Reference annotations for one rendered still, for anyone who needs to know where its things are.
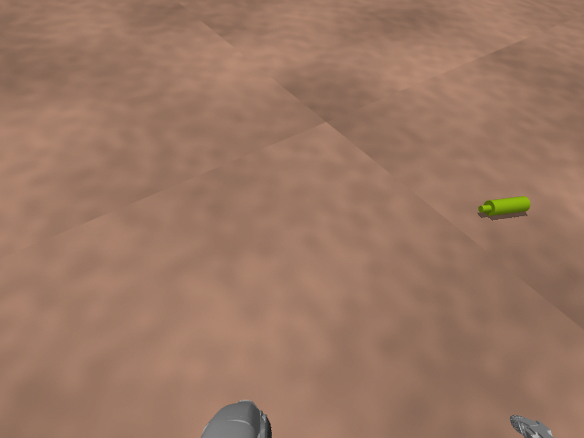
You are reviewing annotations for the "bottle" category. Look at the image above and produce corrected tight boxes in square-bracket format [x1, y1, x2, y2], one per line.
[478, 196, 530, 216]

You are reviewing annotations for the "right robot hand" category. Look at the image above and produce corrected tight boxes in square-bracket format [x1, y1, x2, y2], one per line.
[510, 415, 553, 438]

